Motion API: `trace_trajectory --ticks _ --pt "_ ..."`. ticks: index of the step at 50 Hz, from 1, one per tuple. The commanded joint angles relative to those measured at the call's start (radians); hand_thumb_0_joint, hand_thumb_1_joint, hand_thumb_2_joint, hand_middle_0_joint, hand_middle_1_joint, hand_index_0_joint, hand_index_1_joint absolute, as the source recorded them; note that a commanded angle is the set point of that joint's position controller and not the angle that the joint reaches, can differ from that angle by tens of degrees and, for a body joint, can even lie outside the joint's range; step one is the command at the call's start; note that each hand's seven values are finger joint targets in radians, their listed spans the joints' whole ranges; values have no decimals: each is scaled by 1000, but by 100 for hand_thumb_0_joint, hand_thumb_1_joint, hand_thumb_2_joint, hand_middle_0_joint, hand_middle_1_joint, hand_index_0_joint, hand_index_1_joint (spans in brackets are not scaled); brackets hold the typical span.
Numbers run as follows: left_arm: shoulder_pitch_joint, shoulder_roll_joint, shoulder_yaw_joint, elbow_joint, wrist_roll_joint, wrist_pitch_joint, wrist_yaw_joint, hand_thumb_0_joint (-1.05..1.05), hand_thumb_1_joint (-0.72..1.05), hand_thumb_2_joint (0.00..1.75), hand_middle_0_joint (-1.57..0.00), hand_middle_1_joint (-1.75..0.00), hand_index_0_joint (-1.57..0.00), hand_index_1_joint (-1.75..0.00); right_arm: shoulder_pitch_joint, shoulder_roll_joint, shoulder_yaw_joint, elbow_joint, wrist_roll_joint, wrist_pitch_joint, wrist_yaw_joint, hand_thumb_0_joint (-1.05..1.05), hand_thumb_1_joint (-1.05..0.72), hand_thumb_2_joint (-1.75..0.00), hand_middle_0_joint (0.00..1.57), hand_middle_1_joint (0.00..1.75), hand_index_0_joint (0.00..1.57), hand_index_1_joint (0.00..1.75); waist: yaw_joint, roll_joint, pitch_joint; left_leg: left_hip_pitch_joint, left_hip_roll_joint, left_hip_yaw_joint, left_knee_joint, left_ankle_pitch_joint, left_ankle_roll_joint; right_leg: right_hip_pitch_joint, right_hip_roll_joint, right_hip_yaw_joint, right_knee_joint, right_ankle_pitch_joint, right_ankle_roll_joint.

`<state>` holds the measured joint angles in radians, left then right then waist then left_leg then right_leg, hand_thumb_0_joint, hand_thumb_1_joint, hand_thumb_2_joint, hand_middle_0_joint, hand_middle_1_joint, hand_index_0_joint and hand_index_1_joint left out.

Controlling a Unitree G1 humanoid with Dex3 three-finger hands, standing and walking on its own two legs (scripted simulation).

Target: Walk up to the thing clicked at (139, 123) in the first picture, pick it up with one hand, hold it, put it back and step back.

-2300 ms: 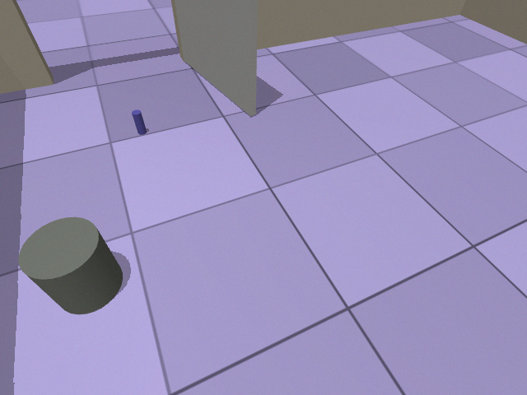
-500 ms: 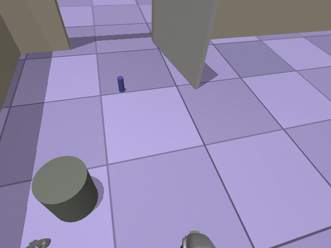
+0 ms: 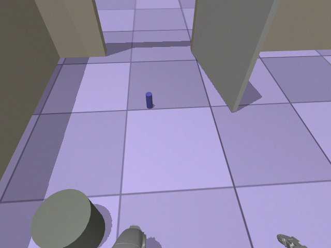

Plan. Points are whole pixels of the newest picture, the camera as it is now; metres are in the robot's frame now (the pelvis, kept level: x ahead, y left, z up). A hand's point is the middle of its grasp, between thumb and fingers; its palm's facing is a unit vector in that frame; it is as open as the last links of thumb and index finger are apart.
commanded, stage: walk up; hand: left
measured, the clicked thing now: (149, 100) +1.28 +0.22 -0.70
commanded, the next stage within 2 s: none
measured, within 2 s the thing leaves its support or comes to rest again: neither
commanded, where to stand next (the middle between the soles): +0.93 +0.00 m, yaw +0 degrees
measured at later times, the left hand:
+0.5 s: hand (90, 170) +0.36 +0.27 -0.14, palm faces -0.08 -0.93 -0.35, open 7.4 cm
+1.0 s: hand (109, 142) +0.46 +0.24 -0.13, palm faces +0.01 -0.92 -0.40, open 7.4 cm
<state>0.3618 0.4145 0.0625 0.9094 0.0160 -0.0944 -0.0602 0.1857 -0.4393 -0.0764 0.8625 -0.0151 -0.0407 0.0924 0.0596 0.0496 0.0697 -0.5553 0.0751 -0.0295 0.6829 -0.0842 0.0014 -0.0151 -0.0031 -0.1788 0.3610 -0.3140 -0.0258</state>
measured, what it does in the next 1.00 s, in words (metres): walks ahead: left foot, then right foot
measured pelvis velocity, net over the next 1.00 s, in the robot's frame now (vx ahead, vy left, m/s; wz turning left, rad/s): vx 0.44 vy -0.04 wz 0.02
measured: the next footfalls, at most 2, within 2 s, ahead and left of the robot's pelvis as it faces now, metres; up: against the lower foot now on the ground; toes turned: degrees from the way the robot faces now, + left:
left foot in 0.10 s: +0.24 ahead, +0.13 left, +0.00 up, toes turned +4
right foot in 0.58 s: +0.46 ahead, -0.14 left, +0.00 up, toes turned -4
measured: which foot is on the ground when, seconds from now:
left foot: up 0.00-0.08, down 0.10-0.62, up 0.64-1.00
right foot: down 0.00-0.14, up 0.16-0.56, down 0.58-1.00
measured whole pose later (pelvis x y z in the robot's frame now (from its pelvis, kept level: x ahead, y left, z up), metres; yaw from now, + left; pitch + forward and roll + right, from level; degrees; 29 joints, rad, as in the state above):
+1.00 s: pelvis +0.44 -0.04 +0.00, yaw +1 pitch -3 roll -1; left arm 0.37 0.39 0.05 0.86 0.02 -0.08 -0.04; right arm 0.29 -0.43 -0.08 0.90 -0.02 -0.01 0.08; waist 0.03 0.06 0.07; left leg -0.51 0.08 -0.04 0.76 -0.15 -0.01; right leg -0.08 0.02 -0.11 0.39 -0.26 -0.05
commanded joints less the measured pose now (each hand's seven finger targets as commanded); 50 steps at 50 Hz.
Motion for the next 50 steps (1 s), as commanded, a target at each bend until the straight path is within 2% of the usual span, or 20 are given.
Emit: trace_trajectory --ticks 1,4,6,7,8,9,11,13,21,26,29,30,31,32,34,36,38,40,45,50 --pt "-8 275 76 -81 -6 -22 18 0 90 90 -20 -30 -20 -30 -143 -125 -35 -113 -1 -31 6 0 -90 -90 20 30 20 30 19 -127 6 123 -10 75 -120 52 25 -75 -255 122 -120 261 -128" --pt "-52 302 79 -105 -6 -10 31 0 90 90 -20 -30 -20 -30 -43 -150 -47 -93 -10 -28 -2 0 -90 -90 20 30 20 30 -49 -101 -31 215 -16 64 -151 -52 69 -31 -295 144 10 445 -137" --pt "-6 229 46 -120 -16 3 44 0 90 90 -20 -30 -20 -30 223 -232 -80 -20 -43 -42 -21 0 -90 -90 20 30 20 30 -164 93 -213 618 -3 -33 -213 -137 149 -200 -187 66 492 413 -73" --pt "77 143 20 -121 -27 7 40 0 90 90 -20 -30 -20 -30 284 -309 -110 -29 -43 -47 -41 0 -90 -90 20 30 20 30 -162 313 -308 861 216 -373 -232 -212 194 -474 -48 66 723 -52 -31" --pt "90 211 38 -106 -39 13 49 0 90 90 -20 -30 -20 -30 270 -333 -115 -48 -15 -50 -48 0 -90 -90 20 30 20 30 -160 266 -328 966 323 -692 -311 -114 295 -649 43 147 833 -227 -24" --pt "24 260 35 -93 -26 16 57 0 90 90 -20 -30 -20 -30 242 -303 -117 -54 8 -46 -53 0 -90 -90 20 30 20 30 -160 136 -289 902 336 -638 -310 -41 314 -677 -29 225 883 -201 -39" --pt "-6 235 25 -90 -32 6 47 0 90 90 -20 -30 -20 -30 154 -236 -73 -81 29 -50 -70 0 -90 -90 20 30 20 30 -111 -13 -173 657 247 -305 -313 308 202 -564 -66 317 851 -79 -26" --pt "32 198 21 -77 -44 18 34 0 90 90 -20 -30 -20 -30 129 -199 -52 -82 32 -61 -75 0 -90 -90 20 30 20 30 -69 5 -99 537 196 -149 -331 457 166 -505 -72 299 789 -25 -10" --pt "-132 161 24 -144 -10 34 -13 0 90 90 -20 -30 -20 -30 109 -209 -53 -105 18 -83 -66 0 -90 -90 20 30 20 30 -78 94 32 405 120 26 -424 276 203 -497 -112 163 415 158 25" --pt "-157 160 42 -125 -9 21 -17 0 90 90 -20 -30 -20 -30 101 -224 -57 -116 13 -68 -67 0 -90 -90 20 30 20 30 -71 81 -38 404 156 -13 -338 115 184 -313 -88 142 235 224 -8" --pt "-6 226 76 -67 -4 4 -2 0 90 90 -20 -30 -20 -30 131 -183 -42 -124 10 -62 -70 0 -90 -90 20 30 20 30 16 -96 -143 301 92 27 -4 94 132 2 -61 159 161 143 -44" --pt "77 283 99 -55 3 -5 10 0 90 90 -20 -30 -20 -30 205 -124 -21 -121 10 -63 -65 0 -90 -90 20 30 20 30 41 -263 -202 187 8 90 236 -44 99 130 -156 295 72 -32 -62" --pt "93 352 111 -78 2 -14 20 0 90 90 -20 -30 -20 -30 263 -87 -3 -122 16 -58 -60 0 -90 -90 20 30 20 30 26 -385 -230 7 -100 79 427 -415 52 230 -400 695 -32 -104 -123" --pt "79 361 104 -66 -13 -7 21 0 90 90 -20 -30 -20 -30 207 -197 -29 -96 12 -48 -73 0 -90 -90 20 30 20 30 45 -316 -176 -76 -92 38 514 -444 47 196 -451 848 -99 -111 -205" --pt "6 302 85 -88 -27 -1 31 0 90 90 -20 -30 -20 -30 142 -214 -36 -63 18 -41 -77 0 -90 -90 20 30 20 30 14 -188 -49 -45 -29 -66 540 -332 41 -15 -384 676 -131 -8 -173" --pt "-62 247 66 -96 -29 -8 38 0 90 90 -20 -30 -20 -30 192 -176 -27 -32 30 -29 -65 0 -90 -90 20 30 20 30 -42 -180 -11 19 -11 -70 447 -225 39 -104 -268 427 -102 184 -81" --pt "-58 226 58 -96 -26 -15 37 0 90 90 -20 -30 -20 -30 215 -153 -23 -21 21 -17 -53 0 -90 -90 20 30 20 30 -54 -195 -23 77 -31 -39 390 -162 38 -135 -211 319 -93 329 -61" --pt "-47 227 56 -111 -20 -22 35 0 90 90 -20 -30 -20 -30 213 -150 -32 -18 15 -5 -46 0 -90 -90 20 30 20 30 -56 -187 -27 58 -38 -33 361 -112 19 -122 -210 281 -111 324 -78" --pt "-63 251 72 -135 -1 -21 35 0 90 90 -20 -30 -20 -30 82 -162 -46 -53 0 3 -26 0 -90 -90 20 30 20 30 -36 -162 61 -29 10 -38 166 -77 -15 -176 -257 308 -227 -111 -134" --pt "9 257 77 -115 -4 -16 32 0 90 90 -20 -30 -20 -30 -9 -135 -34 -78 -14 -16 -16 0 -90 -90 20 30 20 30 1 -153 58 13 40 -3 -44 -58 0 -100 -255 265 -144 -2 -149"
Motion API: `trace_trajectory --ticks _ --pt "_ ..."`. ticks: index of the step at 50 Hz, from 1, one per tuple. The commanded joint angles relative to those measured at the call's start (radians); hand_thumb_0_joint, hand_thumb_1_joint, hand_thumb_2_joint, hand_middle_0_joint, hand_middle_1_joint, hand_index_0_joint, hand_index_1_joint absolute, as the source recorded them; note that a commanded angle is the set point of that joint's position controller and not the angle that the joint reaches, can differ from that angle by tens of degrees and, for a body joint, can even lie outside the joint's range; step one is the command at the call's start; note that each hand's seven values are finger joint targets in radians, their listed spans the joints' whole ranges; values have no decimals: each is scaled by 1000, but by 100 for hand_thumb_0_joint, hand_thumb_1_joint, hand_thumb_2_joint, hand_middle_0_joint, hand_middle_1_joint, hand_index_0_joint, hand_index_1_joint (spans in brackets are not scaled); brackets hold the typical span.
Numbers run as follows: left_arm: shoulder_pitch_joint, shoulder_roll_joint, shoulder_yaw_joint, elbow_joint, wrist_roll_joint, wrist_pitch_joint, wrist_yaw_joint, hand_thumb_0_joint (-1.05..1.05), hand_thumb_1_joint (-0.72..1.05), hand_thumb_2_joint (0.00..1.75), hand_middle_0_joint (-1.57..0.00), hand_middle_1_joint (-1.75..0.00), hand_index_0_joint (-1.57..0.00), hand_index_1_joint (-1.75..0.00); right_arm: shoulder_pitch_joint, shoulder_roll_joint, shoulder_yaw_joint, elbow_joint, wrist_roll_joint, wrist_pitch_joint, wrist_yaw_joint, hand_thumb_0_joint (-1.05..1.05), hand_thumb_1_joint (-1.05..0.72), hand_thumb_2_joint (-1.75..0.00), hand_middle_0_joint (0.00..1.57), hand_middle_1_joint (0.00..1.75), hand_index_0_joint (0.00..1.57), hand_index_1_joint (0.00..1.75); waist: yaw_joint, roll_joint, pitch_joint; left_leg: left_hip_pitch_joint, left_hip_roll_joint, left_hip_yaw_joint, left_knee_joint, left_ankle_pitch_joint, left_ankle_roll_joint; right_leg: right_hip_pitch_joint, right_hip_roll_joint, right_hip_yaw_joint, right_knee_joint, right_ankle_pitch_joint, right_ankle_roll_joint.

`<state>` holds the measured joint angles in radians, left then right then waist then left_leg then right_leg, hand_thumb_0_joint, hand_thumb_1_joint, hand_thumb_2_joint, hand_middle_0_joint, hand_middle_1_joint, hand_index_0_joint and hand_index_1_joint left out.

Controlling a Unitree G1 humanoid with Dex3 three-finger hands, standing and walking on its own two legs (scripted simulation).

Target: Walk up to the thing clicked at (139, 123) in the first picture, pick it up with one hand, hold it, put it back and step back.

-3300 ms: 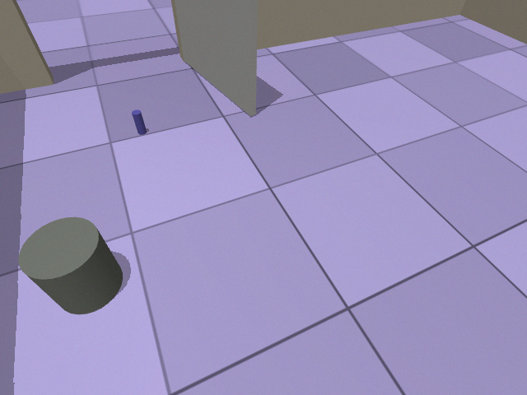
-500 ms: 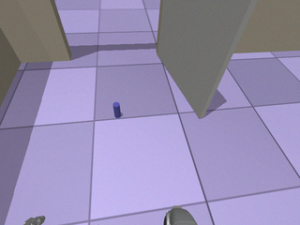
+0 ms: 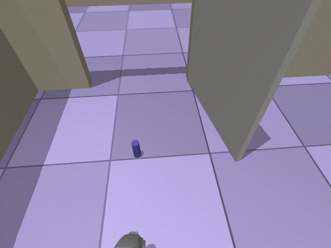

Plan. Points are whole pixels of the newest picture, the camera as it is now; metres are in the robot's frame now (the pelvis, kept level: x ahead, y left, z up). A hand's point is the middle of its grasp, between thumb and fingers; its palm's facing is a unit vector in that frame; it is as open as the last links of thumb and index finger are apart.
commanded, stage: walk up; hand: left
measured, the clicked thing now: (136, 149) +0.85 +0.24 -0.70
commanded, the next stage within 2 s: none
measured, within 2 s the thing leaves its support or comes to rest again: neither
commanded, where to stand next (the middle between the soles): +0.49 +0.03 m, yaw -2 degrees
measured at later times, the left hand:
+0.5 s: hand (62, 218) +0.22 +0.31 -0.15, palm faces -0.08 -0.93 -0.35, open 7.4 cm
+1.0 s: hand (81, 174) +0.36 +0.30 -0.14, palm faces -0.04 -0.92 -0.39, open 7.4 cm
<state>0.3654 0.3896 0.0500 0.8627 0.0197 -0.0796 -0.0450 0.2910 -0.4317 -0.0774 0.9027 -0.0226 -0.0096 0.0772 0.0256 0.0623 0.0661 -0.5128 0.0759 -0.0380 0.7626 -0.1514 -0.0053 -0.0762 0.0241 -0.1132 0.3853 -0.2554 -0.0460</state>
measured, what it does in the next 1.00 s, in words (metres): walks ahead: left foot, then right foot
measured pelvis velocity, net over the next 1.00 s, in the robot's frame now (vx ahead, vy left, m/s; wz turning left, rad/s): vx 0.32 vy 0.02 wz -0.01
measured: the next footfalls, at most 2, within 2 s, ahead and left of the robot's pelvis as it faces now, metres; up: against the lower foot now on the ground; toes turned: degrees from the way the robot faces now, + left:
left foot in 0.12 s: +0.21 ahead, +0.15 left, +0.00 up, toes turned +4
right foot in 0.60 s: +0.35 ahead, -0.12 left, +0.00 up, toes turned -5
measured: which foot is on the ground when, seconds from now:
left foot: up 0.00-0.10, down 0.12-0.64, up 0.66-1.00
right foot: down 0.00-0.18, up 0.20-0.58, down 0.60-1.00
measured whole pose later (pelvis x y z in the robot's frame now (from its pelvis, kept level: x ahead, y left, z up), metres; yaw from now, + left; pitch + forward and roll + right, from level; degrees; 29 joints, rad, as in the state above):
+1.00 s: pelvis +0.32 +0.02 -0.01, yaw -1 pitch -3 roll -1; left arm 0.36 0.42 0.04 0.84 0.02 -0.07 -0.04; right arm 0.28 -0.42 -0.08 0.89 -0.02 -0.02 0.08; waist 0.03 0.04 0.07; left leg -0.44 0.09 0.01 0.67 -0.23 0.00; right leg -0.17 -0.03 -0.07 0.51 -0.31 -0.01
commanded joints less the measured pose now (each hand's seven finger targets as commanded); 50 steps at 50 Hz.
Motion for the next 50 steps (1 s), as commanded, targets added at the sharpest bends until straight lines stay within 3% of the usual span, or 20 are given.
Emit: trace_trajectory --ticks 1,4,7,8,9,10,11,14,19,23,28,30,31,32,33,34,36,38,45,50 --pt "-2 285 91 -71 -10 -30 17 0 90 90 -20 -30 -20 -30 -110 -144 -32 -118 -7 -52 -2 0 -90 -90 20 30 20 30 30 -167 45 -2 37 17 -148 9 12 -27 -287 195 -137 -17 -136" --pt "-24 298 85 -82 -10 -24 17 0 90 90 -20 -30 -20 -30 -95 -154 -39 -112 -4 -64 -6 0 -90 -90 20 30 20 30 2 -142 21 157 19 47 -197 -43 42 -101 -313 207 -63 70 -148" --pt "21 238 54 -87 -16 -14 18 0 90 90 -20 -30 -20 -30 118 -218 -66 -47 -15 -82 -27 0 -90 -90 20 30 20 30 -97 72 -102 506 -23 37 -315 -124 98 -209 -171 74 378 270 -78" --pt "67 153 31 -100 -27 -12 18 0 90 90 -20 -30 -20 -30 199 -301 -89 -52 -32 -85 -40 0 -90 -90 20 30 20 30 -115 290 -175 654 199 -298 -374 -214 165 -400 -76 28 646 0 -16" --pt "81 206 50 -77 -33 -1 26 0 90 90 -20 -30 -20 -30 176 -332 -94 -82 -5 -87 -45 0 -90 -90 20 30 20 30 -107 221 -151 689 341 -630 -496 -276 259 -568 28 74 745 -296 -1" --pt "36 267 56 -61 -15 8 36 0 90 90 -20 -30 -20 -30 145 -318 -97 -81 18 -81 -43 0 -90 -90 20 30 20 30 -102 137 -98 623 367 -626 -487 -282 301 -592 -51 159 806 -294 -11" --pt "3 277 51 -60 -15 5 33 0 90 90 -20 -30 -20 -30 111 -284 -85 -95 26 -77 -49 0 -90 -90 20 30 20 30 -89 51 -47 507 331 -500 -492 -184 288 -562 -70 191 828 -244 -6" --pt "70 233 47 -18 -30 15 11 0 90 90 -20 -30 -20 -30 23 -213 -47 -116 31 -89 -56 0 -90 -90 20 30 20 30 -28 45 6 355 181 -146 -491 36 167 -440 -104 211 687 -90 9" --pt "29 208 46 -28 -18 25 -9 0 90 90 -20 -30 -20 -30 -6 -230 -55 -146 18 -94 -51 0 -90 -90 20 30 20 30 -33 113 37 305 169 -70 -550 -138 233 -443 -132 139 505 -2 56" --pt "-89 197 49 -58 -6 11 -19 0 90 90 -20 -30 -20 -30 40 -242 -60 -138 15 -90 -45 0 -90 -90 20 30 20 30 -69 94 29 345 165 -60 -520 -98 239 -422 -140 103 326 52 52" --pt "-16 194 58 -15 -7 -9 -10 0 90 90 -20 -30 -20 -30 -22 -232 -52 -168 20 -75 -45 0 -90 -90 20 30 20 30 2 35 -25 265 157 -21 -345 -22 195 -170 -93 59 157 130 29" --pt "100 260 86 21 0 -28 8 0 90 90 -20 -30 -20 -30 28 -158 -25 -169 18 -69 -43 0 -90 -90 20 30 20 30 56 -167 -123 193 64 59 -27 13 142 78 -76 87 69 56 5" --pt "158 337 109 18 4 -36 22 0 90 90 -20 -30 -20 -30 85 -85 -1 -184 24 -71 -42 0 -90 -90 20 30 20 30 64 -392 -175 66 -29 111 214 -195 90 158 -289 412 -37 -110 -45" --pt "119 376 107 -11 -4 -37 25 0 90 90 -20 -30 -20 -30 98 -123 -6 -165 22 -59 -44 0 -90 -90 20 30 20 30 49 -345 -110 -115 -120 86 307 -371 50 175 -435 715 -149 -195 -137" --pt "77 393 105 -19 -18 -29 23 0 90 90 -20 -30 -20 -30 56 -205 -29 -148 8 -48 -57 0 -90 -90 20 30 20 30 53 -299 -76 -114 -51 29 366 -405 49 91 -487 781 -141 -246 -218" --pt "51 353 99 -32 -26 -24 24 0 90 90 -20 -30 -20 -30 21 -224 -36 -138 7 -50 -57 0 -90 -90 20 30 20 30 42 -231 -15 -131 -21 -10 365 -371 47 28 -449 697 -142 -179 -228" --pt "-6 293 76 -42 -30 -26 31 0 90 90 -20 -30 -20 -30 47 -196 -34 -100 25 -45 -47 0 -90 -90 20 30 20 30 3 -184 14 -81 9 -37 321 -268 45 -42 -332 437 -121 -34 -158" --pt "-15 280 68 -45 -26 -29 32 0 90 90 -20 -30 -20 -30 80 -171 -29 -86 22 -36 -36 0 -90 -90 20 30 20 30 -13 -234 -2 -25 -1 4 266 -188 37 -80 -272 324 -112 80 -144" --pt "-31 306 78 -92 -8 -25 21 0 90 90 -20 -30 -20 -30 -27 -158 -43 -104 -1 -37 -9 0 -90 -90 20 30 20 30 9 -240 32 57 29 49 -27 -99 -5 -200 -278 244 -155 -192 -171" --pt "-55 298 64 -98 -13 -9 24 0 90 90 -20 -30 -20 -30 -8 -136 -39 -79 -1 -60 -21 0 -90 -90 20 30 20 30 -21 -178 -4 237 -22 99 -205 -33 15 -230 -266 199 10 -25 -146"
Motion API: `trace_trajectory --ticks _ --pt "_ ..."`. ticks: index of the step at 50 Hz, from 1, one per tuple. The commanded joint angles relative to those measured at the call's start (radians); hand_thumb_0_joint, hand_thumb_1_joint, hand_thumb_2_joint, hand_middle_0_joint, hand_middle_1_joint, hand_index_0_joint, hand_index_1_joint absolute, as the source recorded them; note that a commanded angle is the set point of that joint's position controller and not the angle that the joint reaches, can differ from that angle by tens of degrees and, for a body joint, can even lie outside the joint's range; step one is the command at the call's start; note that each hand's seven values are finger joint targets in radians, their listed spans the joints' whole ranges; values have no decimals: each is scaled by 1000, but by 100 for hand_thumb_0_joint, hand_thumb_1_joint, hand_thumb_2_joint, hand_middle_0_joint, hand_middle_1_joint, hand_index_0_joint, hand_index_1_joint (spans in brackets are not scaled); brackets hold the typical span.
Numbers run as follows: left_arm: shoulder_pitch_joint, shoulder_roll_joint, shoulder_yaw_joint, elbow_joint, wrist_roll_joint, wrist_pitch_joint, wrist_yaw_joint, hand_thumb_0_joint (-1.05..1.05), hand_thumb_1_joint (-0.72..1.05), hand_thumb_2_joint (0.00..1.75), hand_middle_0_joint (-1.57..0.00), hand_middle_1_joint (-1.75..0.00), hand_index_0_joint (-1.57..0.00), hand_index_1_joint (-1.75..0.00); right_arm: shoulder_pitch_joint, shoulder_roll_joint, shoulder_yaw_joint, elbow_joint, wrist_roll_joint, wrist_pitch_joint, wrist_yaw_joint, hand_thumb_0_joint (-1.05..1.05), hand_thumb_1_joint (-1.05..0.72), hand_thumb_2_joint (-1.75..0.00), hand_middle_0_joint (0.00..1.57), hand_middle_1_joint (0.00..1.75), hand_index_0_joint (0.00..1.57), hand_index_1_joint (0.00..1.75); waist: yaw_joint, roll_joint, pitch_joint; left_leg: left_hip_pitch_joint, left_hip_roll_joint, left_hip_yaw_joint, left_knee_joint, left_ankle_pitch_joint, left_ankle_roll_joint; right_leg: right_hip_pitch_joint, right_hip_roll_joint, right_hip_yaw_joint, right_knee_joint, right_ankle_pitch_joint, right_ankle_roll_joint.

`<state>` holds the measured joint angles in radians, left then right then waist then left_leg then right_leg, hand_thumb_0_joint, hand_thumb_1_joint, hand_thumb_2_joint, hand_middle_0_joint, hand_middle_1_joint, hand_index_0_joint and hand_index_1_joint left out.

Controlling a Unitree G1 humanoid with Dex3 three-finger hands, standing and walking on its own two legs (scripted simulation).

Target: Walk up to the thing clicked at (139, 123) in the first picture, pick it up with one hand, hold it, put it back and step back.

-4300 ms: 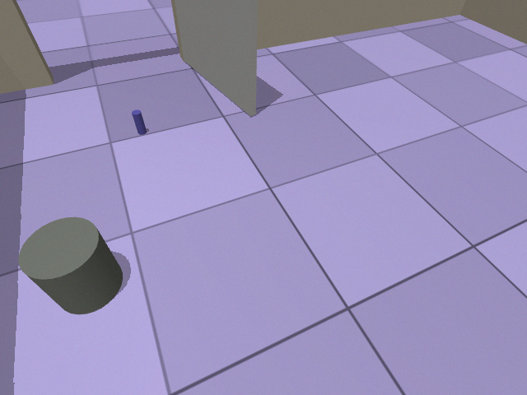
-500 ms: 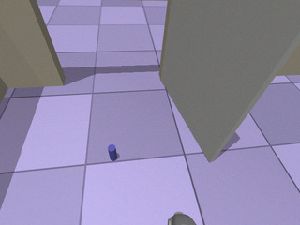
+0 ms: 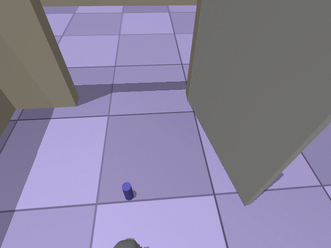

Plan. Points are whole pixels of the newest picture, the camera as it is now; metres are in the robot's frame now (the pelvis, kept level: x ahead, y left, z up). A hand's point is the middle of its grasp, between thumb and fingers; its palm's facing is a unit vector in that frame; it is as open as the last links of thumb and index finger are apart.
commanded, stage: walk up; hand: left
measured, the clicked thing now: (128, 191) +0.52 +0.23 -0.69
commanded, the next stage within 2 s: stand in 1.60 s
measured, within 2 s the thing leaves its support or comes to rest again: neither
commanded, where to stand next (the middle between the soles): +0.17 +0.01 m, yaw -1 degrees
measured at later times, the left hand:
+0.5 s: hand out of the picture +0.12 +0.29 -0.16, palm faces -0.08 -0.92 -0.40, open 7.3 cm
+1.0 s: hand (73, 234) +0.18 +0.26 -0.15, palm faces -0.08 -0.95 -0.29, open 7.3 cm
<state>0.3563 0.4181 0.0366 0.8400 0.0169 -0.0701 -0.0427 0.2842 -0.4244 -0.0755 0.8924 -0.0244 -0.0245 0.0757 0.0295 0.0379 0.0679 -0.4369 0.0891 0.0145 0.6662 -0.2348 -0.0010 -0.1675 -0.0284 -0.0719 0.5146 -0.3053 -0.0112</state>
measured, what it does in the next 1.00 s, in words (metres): steps on the spot: left foot, then right foot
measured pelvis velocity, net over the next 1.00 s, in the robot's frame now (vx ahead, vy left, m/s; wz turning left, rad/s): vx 0.07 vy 0.02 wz -0.04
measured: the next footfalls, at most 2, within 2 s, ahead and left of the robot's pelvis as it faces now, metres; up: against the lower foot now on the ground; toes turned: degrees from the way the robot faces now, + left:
left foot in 0.04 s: +0.15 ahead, +0.13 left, +0.00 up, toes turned +1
right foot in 0.44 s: +0.14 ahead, -0.11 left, +0.00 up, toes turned -3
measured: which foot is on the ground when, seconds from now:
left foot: up 0.00-0.02, down 0.04-1.00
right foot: down 0.00-0.08, up 0.10-0.42, down 0.44-1.00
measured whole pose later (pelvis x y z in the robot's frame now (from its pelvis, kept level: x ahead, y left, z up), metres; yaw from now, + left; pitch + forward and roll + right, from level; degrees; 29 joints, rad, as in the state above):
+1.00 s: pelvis +0.07 +0.02 +0.01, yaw -2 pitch -3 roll +0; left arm 0.08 0.35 0.00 1.11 0.00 0.00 -0.02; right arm 0.14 -0.37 0.00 1.15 -0.01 -0.03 0.01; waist -0.01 -0.03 0.05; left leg -0.17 0.02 0.07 0.37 -0.16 0.01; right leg -0.18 -0.02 -0.02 0.38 -0.15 0.01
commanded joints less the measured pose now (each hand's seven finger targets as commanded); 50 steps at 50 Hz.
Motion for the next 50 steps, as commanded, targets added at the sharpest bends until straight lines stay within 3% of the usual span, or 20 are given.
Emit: trace_trajectory --ticks 1,2,3,4,5,6,8,10,13,19,20,22,24,25,26,28,29,35,42,50 --pt "-45 250 69 -75 -13 -12 24 0 90 90 -20 -30 -20 -30 37 -149 -42 -54 -2 -52 -27 0 -90 -90 20 30 20 30 -49 -115 -33 238 -59 57 -155 51 20 -149 -195 135 -20 124 -160" --pt "-19 204 49 -76 -11 -8 24 0 90 90 -20 -30 -20 -30 107 -180 -53 -30 -2 -59 -40 0 -90 -90 20 30 20 30 -77 -15 -85 360 -61 21 -189 7 41 -191 -160 107 133 180 -125" --pt "22 132 23 -79 -20 -5 29 0 90 90 -20 -30 -20 -30 152 -248 -66 -27 -9 -64 -56 0 -90 -90 20 30 20 30 -87 212 -127 412 122 -221 -311 5 88 -248 -74 31 388 124 -63" --pt "67 107 18 -65 -31 6 36 0 90 90 -20 -30 -20 -30 117 -305 -72 -61 -5 -66 -61 0 -90 -90 20 30 20 30 -51 263 -80 458 286 -522 -381 65 163 -442 72 36 480 -203 -15" --pt "57 203 44 -28 -19 21 56 0 90 90 -20 -30 -20 -30 104 -328 -80 -56 19 -58 -57 0 -90 -90 20 30 20 30 -59 195 -62 384 351 -566 -367 43 264 -410 5 100 567 -272 -31" --pt "23 231 43 -24 -17 23 58 0 90 90 -20 -30 -20 -30 85 -295 -76 -58 22 -52 -60 0 -90 -90 20 30 20 30 -55 138 -10 308 326 -513 -366 86 281 -400 -12 121 608 -255 -33" --pt "19 212 45 -3 -25 27 53 0 90 90 -20 -30 -20 -30 24 -228 -48 -81 16 -54 -70 0 -90 -90 20 30 20 30 -32 104 -2 268 195 -254 -336 286 180 -339 -19 189 545 -168 -34" --pt "50 190 41 24 -28 36 45 0 90 90 -20 -30 -20 -30 6 -220 -41 -80 23 -59 -74 0 -90 -90 20 30 20 30 -15 131 -33 250 149 -152 -312 362 163 -291 -17 145 512 -89 -24" --pt "40 164 33 42 -25 48 47 0 90 90 -20 -30 -20 -30 -35 -204 -32 -97 20 -49 -82 0 -90 -90 20 30 20 30 -17 134 -67 259 147 -98 -297 338 190 -262 -18 119 405 -50 3" --pt "-35 144 35 71 -19 44 57 0 90 90 -20 -30 -20 -30 -79 -204 -20 -92 22 -23 -86 0 -90 -90 20 30 20 30 -26 132 -97 200 176 -83 -162 510 205 -118 -6 46 192 2 7" --pt "-28 143 36 85 -16 43 58 0 90 90 -20 -30 -20 -30 -95 -205 -20 -92 26 -18 -86 0 -90 -90 20 30 20 30 -14 110 -109 174 175 -86 -132 463 195 -63 -1 37 124 44 -2" --pt "-33 172 45 98 -5 30 60 0 90 90 -20 -30 -20 -30 -111 -158 1 -84 42 -7 -83 0 -90 -90 20 30 20 30 11 8 -131 120 127 -78 -60 256 111 40 -36 109 -40 194 -35" --pt "-149 246 49 66 1 16 58 0 90 90 -20 -30 -20 -30 -94 -93 23 -70 45 0 -83 0 -90 -90 20 30 20 30 -47 -195 -88 95 -42 8 32 -129 19 -71 -269 431 -155 258 -152" --pt "-223 266 44 61 -4 23 54 0 90 90 -20 -30 -20 -30 -91 -128 10 -33 41 5 -90 0 -90 -90 20 30 20 30 -48 -230 -77 195 -53 2 43 -236 26 -176 -306 433 -140 246 -216" --pt "-242 232 36 65 -5 28 51 0 90 90 -20 -30 -20 -30 -82 -140 8 -5 38 4 -89 0 -90 -90 20 30 20 30 -58 -215 -63 258 -46 -10 -4 -221 31 -231 -265 385 -130 214 -190" --pt "-243 182 18 78 -11 30 50 0 90 90 -20 -30 -20 -30 -113 -163 8 25 41 -8 -80 0 -90 -90 20 30 20 30 -56 -183 -77 295 -4 -34 -139 -24 42 -195 -161 238 -106 185 -77" --pt "-245 175 15 88 -13 29 50 0 90 90 -20 -30 -20 -30 -140 -160 9 33 39 -10 -77 0 -90 -90 20 30 20 30 -49 -187 -96 293 8 -48 -161 24 47 -163 -136 218 -105 166 -52" --pt "-293 162 13 136 -15 41 41 0 90 90 -20 -30 -20 -30 -182 -154 29 108 21 -12 -68 0 -90 -90 20 30 20 30 -26 -109 -32 238 23 -78 -301 -107 36 -138 -113 226 -199 -122 -31" --pt "-302 146 10 190 -17 41 35 0 90 90 -20 -30 -20 -30 -207 -155 38 170 12 -32 -72 0 -90 -90 20 30 20 30 -15 -14 -74 201 53 -102 -394 -52 33 16 -93 178 -188 75 -33" --pt "-308 136 2 237 -15 46 32 0 90 90 -20 -30 -20 -30 -236 -159 37 196 13 -32 -78 0 -90 -90 20 30 20 30 -19 9 -74 232 61 -95 -426 -34 32 30 -88 153 -210 133 -17"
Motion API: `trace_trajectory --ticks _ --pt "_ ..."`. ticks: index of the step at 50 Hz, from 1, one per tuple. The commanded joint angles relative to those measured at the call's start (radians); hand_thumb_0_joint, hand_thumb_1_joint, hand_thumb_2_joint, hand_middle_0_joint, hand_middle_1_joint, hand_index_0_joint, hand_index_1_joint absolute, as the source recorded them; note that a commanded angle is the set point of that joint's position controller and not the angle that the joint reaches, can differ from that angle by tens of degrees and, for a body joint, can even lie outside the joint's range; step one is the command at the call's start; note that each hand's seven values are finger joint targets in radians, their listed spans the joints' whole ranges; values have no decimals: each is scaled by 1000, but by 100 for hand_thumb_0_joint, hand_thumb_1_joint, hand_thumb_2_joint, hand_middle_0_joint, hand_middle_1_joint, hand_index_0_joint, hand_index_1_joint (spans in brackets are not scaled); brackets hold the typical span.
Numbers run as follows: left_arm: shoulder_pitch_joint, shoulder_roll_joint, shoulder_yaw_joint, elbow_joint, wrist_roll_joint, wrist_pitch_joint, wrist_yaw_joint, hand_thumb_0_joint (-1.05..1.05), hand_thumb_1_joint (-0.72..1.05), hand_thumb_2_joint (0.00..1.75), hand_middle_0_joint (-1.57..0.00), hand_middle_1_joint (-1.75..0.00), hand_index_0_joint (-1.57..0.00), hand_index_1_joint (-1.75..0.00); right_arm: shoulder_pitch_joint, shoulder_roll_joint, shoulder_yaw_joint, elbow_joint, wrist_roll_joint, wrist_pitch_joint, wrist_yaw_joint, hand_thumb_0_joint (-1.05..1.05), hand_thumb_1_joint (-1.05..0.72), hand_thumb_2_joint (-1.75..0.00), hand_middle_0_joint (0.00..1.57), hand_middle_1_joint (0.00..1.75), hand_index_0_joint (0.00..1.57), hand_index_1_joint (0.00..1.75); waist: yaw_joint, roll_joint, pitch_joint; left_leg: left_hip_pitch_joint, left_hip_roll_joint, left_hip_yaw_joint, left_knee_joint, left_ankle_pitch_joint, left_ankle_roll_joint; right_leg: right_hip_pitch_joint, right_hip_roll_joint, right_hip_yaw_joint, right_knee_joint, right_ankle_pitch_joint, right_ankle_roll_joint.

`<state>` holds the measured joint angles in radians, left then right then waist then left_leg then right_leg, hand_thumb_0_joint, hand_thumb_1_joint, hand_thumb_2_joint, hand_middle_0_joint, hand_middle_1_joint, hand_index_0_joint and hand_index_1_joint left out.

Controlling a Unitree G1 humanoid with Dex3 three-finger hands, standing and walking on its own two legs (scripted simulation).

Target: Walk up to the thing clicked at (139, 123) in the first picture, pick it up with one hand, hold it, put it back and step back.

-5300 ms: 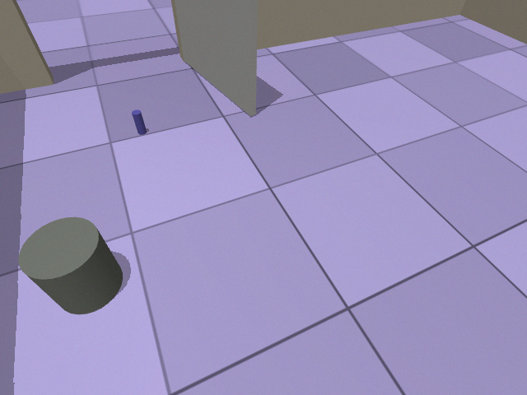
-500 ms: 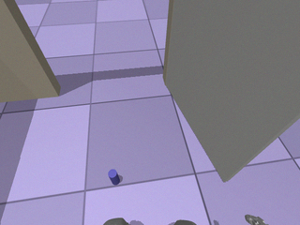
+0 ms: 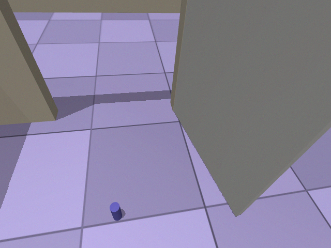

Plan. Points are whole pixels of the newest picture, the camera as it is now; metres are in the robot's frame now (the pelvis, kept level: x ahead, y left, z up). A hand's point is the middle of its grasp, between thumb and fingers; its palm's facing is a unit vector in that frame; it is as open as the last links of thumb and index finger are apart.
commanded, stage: walk up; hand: left
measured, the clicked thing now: (116, 211) +0.44 +0.22 -0.71
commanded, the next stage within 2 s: stand in 0.60 s
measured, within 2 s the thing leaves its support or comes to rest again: neither
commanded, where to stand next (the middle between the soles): +0.10 -0.01 m, yaw +1 degrees
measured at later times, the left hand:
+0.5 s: hand out of the picture +0.08 +0.25 -0.15, palm faces +0.00 -0.94 -0.33, open 7.4 cm
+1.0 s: hand out of the picture +0.12 +0.24 -0.15, palm faces -0.01 -0.94 -0.34, open 7.3 cm
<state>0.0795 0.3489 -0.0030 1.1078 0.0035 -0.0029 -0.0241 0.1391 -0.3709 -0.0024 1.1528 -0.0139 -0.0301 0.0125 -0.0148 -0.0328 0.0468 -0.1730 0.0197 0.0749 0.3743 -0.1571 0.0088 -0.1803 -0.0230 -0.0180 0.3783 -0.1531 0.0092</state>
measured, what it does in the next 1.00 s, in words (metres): stands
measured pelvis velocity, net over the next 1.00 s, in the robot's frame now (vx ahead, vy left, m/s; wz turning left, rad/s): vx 0.03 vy -0.01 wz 0.02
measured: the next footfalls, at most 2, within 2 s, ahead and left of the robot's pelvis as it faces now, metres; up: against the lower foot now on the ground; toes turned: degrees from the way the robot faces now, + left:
none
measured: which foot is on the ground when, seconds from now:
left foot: down 0.00-1.00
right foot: down 0.00-1.00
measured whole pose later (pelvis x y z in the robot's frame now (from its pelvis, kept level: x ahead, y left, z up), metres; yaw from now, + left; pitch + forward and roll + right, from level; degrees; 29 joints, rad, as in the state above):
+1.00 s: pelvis +0.03 -0.01 +0.01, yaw +1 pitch -1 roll +0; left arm 0.08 0.35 0.00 1.15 0.01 -0.01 0.00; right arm 0.09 -0.34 0.00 1.17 -0.01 -0.01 0.01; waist -0.01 0.00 0.03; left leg -0.11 0.02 0.05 0.29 -0.16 -0.01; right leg -0.12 -0.02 -0.04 0.30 -0.17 0.00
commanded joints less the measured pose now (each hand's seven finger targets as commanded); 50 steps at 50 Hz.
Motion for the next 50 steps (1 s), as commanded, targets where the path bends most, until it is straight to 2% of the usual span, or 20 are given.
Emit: trace_trajectory --ticks 1,8,13,16,28,32,38,47,50 --pt "-36 203 42 -31 -3 -22 13 0 90 90 -20 -30 -20 -30 -82 -209 -34 -60 1 -26 -15 0 -90 -90 20 30 20 30 24 76 -63 -30 130 -154 -134 -109 21 55 -98 100 -75 -4 -36" --pt "-34 202 40 -3 -2 -23 16 0 90 90 -20 -30 -20 -30 -92 -209 -38 -51 6 -21 -16 0 -90 -90 20 30 20 30 14 48 -81 42 128 -138 -107 -24 21 28 -104 101 -99 22 -30" --pt "-35 202 38 9 -1 -23 18 0 90 90 -20 -30 -20 -30 -102 -205 -40 -43 7 -16 -17 0 -90 -90 20 30 20 30 11 19 -69 58 120 -137 -112 -8 15 13 -108 107 -114 38 -27" --pt "-26 199 39 11 0 -25 20 0 90 90 -20 -30 -20 -30 -102 -202 -42 -41 9 -15 -17 0 -90 -90 20 30 20 30 11 11 -94 99 126 -131 -100 55 18 22 -110 101 -119 63 -27" --pt "-23 201 46 11 5 -25 24 0 90 90 -20 -30 -20 -30 -128 -188 -39 -42 7 -10 -16 0 -90 -90 20 30 20 30 18 27 -79 79 120 -124 -119 56 9 52 -114 95 -125 88 -19" --pt "-45 215 45 -2 4 -31 32 0 90 90 -20 -30 -20 -30 -123 -172 -34 -51 3 -5 -16 0 -90 -90 20 30 20 30 11 37 -93 67 127 -133 -127 86 2 77 -121 92 -121 73 -19" --pt "-41 209 45 -4 2 -32 32 0 90 90 -20 -30 -20 -30 -114 -182 -34 -47 4 -10 -17 0 -90 -90 20 30 20 30 13 39 -102 80 134 -132 -122 149 1 91 -128 90 -115 128 -22" --pt "-44 204 41 -10 3 -30 33 0 90 90 -20 -30 -20 -30 -105 -188 -36 -47 3 -5 -18 0 -90 -90 20 30 20 30 11 36 -87 65 128 -131 -126 88 1 77 -125 87 -129 77 -21" --pt "-42 208 40 -13 3 -31 32 0 90 90 -20 -30 -20 -30 -103 -185 -34 -48 4 -6 -17 0 -90 -90 20 30 20 30 11 30 -92 81 131 -132 -122 117 -1 75 -125 85 -124 99 -23"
